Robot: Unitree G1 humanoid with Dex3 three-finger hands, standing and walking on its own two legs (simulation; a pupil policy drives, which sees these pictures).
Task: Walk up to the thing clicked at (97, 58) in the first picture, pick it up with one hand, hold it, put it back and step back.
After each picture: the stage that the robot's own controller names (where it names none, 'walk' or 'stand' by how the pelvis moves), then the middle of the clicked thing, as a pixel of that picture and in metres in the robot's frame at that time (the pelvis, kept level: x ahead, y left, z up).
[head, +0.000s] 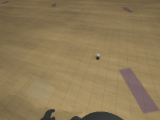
stand; (98, 56) +1.30 -0.09 -0.72
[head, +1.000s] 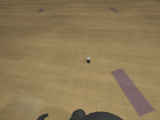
walk; (88, 60) +1.18 +0.17 -0.70
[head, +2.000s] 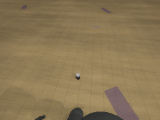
walk; (78, 76) +0.73 +0.25 -0.70
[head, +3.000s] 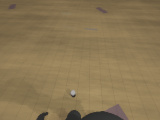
walk; (73, 93) +0.43 +0.22 -0.70
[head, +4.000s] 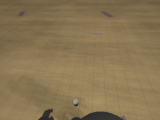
stand; (75, 102) +0.35 +0.21 -0.72
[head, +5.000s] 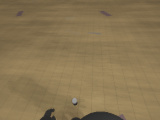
stand; (74, 101) +0.35 +0.23 -0.73
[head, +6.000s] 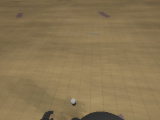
stand; (73, 102) +0.36 +0.25 -0.73
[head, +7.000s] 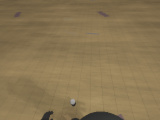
stand; (73, 102) +0.34 +0.25 -0.73
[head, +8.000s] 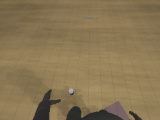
go down; (71, 91) +0.36 +0.25 -0.68
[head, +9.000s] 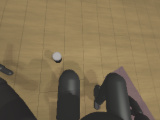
go down; (57, 58) +0.43 +0.27 -0.28
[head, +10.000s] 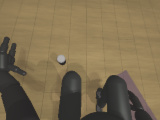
close in; (61, 60) +0.43 +0.27 -0.30
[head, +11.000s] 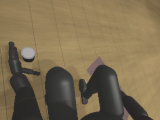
close in; (28, 55) +0.42 +0.30 -0.22
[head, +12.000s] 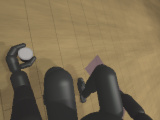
close; (26, 55) +0.40 +0.30 -0.22
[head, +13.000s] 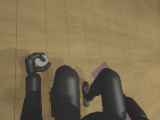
lift; (42, 62) +0.35 +0.27 -0.21
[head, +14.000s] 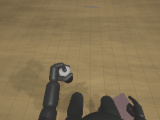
lift; (66, 75) +0.32 +0.19 -0.01
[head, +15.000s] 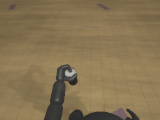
hold; (71, 77) +0.33 +0.16 +0.00
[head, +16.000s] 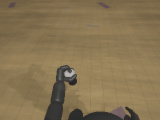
hold; (71, 77) +0.33 +0.17 -0.02
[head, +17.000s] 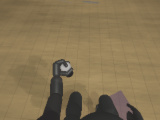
crouch; (67, 70) +0.37 +0.19 -0.07
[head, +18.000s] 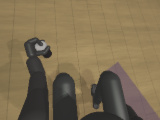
lower; (44, 50) +0.47 +0.29 -0.12
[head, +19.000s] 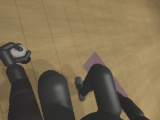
lower; (22, 55) +0.42 +0.30 -0.23
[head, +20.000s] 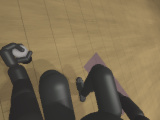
lower; (23, 55) +0.42 +0.30 -0.23
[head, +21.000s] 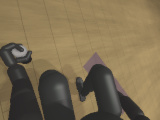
lower; (23, 55) +0.42 +0.30 -0.23
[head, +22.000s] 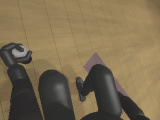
lower; (23, 55) +0.42 +0.30 -0.23
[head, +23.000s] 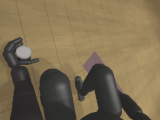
open; (24, 55) +0.41 +0.28 -0.23
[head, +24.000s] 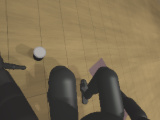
stand; (39, 54) +0.41 +0.27 -0.23
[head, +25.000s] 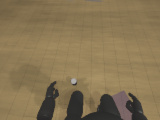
walk; (74, 82) +0.39 +0.20 -0.55
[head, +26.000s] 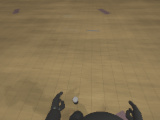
stand; (75, 100) +0.37 +0.19 -0.66
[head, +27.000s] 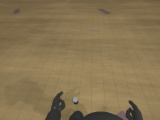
stand; (75, 100) +0.36 +0.20 -0.67
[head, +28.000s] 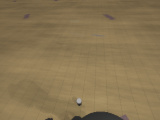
stand; (79, 102) +0.39 +0.18 -0.72
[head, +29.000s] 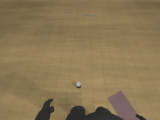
walk; (78, 85) +0.45 +0.15 -0.70
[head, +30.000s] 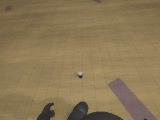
walk; (80, 75) +0.68 +0.23 -0.70
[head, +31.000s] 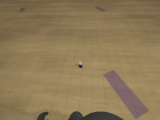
stand; (80, 65) +1.01 +0.25 -0.70
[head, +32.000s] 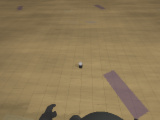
stand; (80, 65) +0.98 +0.23 -0.72
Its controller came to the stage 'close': yes
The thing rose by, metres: 0.70
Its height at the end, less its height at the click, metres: +0.00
